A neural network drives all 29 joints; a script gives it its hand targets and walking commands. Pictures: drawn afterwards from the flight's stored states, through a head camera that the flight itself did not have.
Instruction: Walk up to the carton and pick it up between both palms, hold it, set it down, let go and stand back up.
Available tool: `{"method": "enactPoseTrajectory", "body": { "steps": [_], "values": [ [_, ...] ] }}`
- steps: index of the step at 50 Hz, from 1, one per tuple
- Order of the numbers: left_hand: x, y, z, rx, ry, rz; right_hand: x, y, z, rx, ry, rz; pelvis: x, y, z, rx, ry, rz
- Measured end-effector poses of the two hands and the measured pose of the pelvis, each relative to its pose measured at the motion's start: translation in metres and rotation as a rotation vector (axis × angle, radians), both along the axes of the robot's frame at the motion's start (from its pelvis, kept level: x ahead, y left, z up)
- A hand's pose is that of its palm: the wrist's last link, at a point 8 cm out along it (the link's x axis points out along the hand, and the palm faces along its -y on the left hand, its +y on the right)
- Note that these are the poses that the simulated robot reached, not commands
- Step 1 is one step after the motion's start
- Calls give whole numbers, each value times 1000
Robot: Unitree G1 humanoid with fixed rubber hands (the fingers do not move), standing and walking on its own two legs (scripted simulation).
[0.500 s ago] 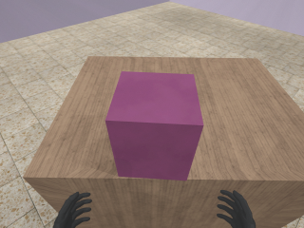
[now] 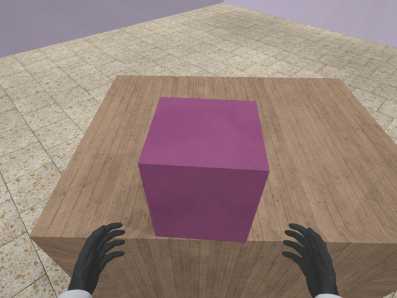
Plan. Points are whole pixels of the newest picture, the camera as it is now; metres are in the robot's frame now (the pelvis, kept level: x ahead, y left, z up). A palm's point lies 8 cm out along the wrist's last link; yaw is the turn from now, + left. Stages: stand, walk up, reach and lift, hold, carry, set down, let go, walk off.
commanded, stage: reach and lift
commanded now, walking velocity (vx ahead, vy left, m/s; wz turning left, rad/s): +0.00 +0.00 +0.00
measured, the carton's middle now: (203, 171) +0.39 +0.02 +0.07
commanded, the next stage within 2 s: none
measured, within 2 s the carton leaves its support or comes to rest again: neither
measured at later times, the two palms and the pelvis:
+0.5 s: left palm (99, 224) +0.24 +0.20 +0.09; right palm (325, 233) +0.24 -0.19 +0.09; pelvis -0.01 -0.01 +0.00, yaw -1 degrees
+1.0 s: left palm (99, 174) +0.30 +0.21 +0.15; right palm (322, 185) +0.30 -0.19 +0.13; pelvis -0.02 +0.00 +0.00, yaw -1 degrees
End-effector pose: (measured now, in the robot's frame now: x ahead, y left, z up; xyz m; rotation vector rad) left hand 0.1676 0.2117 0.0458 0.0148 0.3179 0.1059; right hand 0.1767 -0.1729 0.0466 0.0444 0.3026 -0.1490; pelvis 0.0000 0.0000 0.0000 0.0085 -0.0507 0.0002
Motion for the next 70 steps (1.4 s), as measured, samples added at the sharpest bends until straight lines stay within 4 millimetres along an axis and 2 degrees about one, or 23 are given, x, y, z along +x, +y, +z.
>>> {"method": "enactPoseTrajectory", "body": {
  "steps": [13, 21, 27, 32, 43, 60, 70],
  "values": [
    [34, -9, 29, -9, -47, -24, 25, -10, 19, 20, -51, 25, -1, -5, 0, 3, -4, -3],
    [57, -11, 43, -21, -64, -25, 48, -16, 36, 25, -92, 26, -7, -9, -1, 4, -8, -8],
    [73, -12, 50, -36, -61, -18, 66, -13, 48, 26, -107, 35, -10, -11, -1, 4, -14, -10],
    [85, -9, 56, -35, -54, -11, 80, -12, 57, 16, -112, 44, -13, -10, -2, 3, -19, -10],
    [116, 0, 86, -29, -85, -3, 110, -14, 77, 4, -124, 44, -18, -5, -2, -4, -19, -11],
    [171, -7, 117, -26, -65, -15, 158, -22, 110, 11, -124, 47, -21, 1, -2, -10, 11, -22],
    [196, -2, 141, -18, -83, -2, 182, -25, 133, 23, -125, 47, -19, -1, -2, -12, 34, -18]
  ]
}}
